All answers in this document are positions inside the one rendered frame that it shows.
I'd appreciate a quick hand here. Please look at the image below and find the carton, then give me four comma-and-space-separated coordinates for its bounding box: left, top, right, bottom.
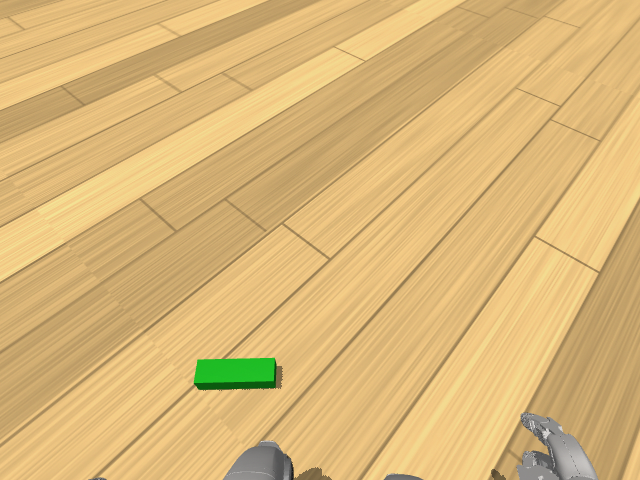
194, 358, 277, 390

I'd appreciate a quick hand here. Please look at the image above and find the right robot hand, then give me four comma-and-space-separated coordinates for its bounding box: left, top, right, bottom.
516, 412, 598, 480

